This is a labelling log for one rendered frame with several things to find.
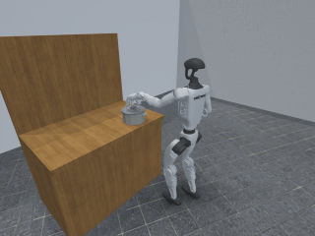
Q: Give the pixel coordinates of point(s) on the left robot hand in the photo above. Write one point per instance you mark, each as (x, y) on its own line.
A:
(130, 99)

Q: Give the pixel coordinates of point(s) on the robot right upper arm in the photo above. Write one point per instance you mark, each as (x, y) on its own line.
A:
(207, 105)

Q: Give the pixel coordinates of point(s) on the robot right thigh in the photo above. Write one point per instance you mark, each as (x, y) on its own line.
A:
(187, 162)

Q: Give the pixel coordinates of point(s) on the humanoid robot head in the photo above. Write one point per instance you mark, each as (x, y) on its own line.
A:
(195, 64)

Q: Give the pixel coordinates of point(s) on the robot left upper arm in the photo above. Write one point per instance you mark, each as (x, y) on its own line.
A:
(177, 94)

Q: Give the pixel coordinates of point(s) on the lid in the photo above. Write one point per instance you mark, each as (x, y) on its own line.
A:
(138, 110)

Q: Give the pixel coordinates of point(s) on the pot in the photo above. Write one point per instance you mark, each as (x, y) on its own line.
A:
(134, 120)

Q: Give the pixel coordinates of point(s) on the table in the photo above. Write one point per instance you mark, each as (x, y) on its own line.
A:
(64, 95)

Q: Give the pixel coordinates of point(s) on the left robot forearm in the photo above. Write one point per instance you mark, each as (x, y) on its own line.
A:
(150, 100)

